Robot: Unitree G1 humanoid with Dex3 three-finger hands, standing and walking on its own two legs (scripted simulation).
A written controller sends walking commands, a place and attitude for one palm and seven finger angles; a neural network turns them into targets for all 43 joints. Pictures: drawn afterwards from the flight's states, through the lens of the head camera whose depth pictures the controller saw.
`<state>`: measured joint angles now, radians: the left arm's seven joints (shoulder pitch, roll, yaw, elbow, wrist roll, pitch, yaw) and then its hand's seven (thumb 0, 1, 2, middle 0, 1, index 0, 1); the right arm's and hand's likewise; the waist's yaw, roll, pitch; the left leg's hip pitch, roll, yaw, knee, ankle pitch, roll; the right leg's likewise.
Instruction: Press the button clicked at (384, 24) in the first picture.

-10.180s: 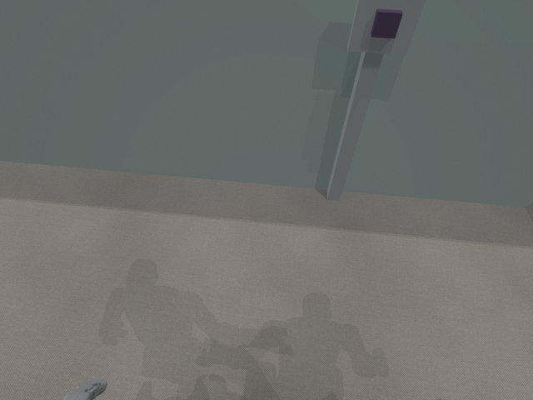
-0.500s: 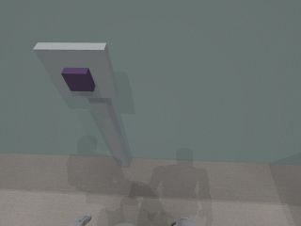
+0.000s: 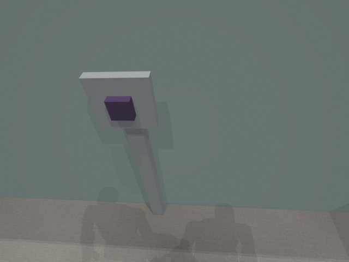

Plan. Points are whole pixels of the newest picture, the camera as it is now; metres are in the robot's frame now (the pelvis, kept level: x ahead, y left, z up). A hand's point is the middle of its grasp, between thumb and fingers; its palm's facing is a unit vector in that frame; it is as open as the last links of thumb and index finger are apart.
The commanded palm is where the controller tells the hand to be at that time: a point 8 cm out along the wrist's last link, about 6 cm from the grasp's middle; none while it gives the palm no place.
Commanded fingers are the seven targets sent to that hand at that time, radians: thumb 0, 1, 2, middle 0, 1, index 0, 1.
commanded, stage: come to a stop and stand still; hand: left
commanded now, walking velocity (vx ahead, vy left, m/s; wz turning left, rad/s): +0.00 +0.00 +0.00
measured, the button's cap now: (121, 107) +0.49 +0.19 +0.10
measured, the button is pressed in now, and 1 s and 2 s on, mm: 0 0 0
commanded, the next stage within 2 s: look again from close up in 0.82 s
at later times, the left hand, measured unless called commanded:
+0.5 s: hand out of the picture +0.10 +0.15 -0.16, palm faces +0.01 -0.97 -0.23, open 7.3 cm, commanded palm none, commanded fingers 0.00 0.90 0.90 -0.20 -0.30 -0.20 -0.30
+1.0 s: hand out of the picture +0.08 +0.13 -0.16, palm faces +0.04 -0.97 -0.22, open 7.3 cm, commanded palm none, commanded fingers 0.00 0.90 0.90 -0.20 -0.30 -0.20 -0.30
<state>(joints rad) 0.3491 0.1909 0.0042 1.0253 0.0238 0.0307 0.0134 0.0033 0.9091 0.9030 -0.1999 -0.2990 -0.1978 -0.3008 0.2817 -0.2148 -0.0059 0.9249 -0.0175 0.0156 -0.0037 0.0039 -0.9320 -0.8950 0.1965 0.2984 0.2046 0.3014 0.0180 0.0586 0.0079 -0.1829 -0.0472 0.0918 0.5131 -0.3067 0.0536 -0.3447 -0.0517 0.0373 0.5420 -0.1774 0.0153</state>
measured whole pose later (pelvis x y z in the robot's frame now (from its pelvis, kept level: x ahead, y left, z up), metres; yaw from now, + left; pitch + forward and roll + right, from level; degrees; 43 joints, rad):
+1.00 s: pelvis +0.06 -0.05 +0.01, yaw +1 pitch -1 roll +0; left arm 0.22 0.16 0.00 1.11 0.01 -0.01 0.02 0.00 0.92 0.90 -0.20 -0.30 -0.20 -0.30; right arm 0.27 -0.17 0.01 1.12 -0.01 -0.02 -0.03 0.00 -0.91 -0.90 0.19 0.30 0.20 0.30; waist 0.00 0.02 0.05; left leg -0.06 0.04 0.04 0.39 -0.32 -0.03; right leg -0.23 0.03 -0.02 0.46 -0.22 -0.04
